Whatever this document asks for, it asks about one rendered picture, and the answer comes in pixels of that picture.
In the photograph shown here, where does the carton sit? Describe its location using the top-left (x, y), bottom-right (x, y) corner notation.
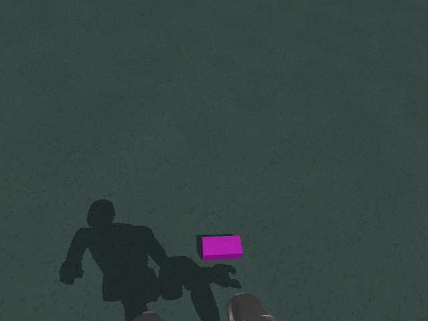
top-left (201, 235), bottom-right (243, 260)

